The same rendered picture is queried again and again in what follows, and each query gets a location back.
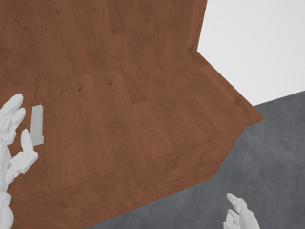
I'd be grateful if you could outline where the robot left hand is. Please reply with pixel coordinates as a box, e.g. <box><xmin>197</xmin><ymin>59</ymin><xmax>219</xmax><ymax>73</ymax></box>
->
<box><xmin>0</xmin><ymin>94</ymin><xmax>38</xmax><ymax>193</ymax></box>

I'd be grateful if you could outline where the tap lever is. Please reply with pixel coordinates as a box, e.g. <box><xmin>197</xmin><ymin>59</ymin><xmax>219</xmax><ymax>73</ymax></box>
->
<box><xmin>30</xmin><ymin>105</ymin><xmax>44</xmax><ymax>146</ymax></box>

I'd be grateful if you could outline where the counter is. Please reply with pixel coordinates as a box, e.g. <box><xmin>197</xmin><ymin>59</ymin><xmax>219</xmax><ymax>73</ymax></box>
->
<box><xmin>0</xmin><ymin>0</ymin><xmax>264</xmax><ymax>229</ymax></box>

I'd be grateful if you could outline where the robot right hand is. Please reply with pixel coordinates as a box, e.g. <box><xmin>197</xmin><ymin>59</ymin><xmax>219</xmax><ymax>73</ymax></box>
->
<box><xmin>223</xmin><ymin>193</ymin><xmax>260</xmax><ymax>229</ymax></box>

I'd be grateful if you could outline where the robot left forearm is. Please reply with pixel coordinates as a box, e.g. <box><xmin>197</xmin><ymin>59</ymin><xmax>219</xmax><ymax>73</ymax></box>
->
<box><xmin>0</xmin><ymin>192</ymin><xmax>14</xmax><ymax>229</ymax></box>

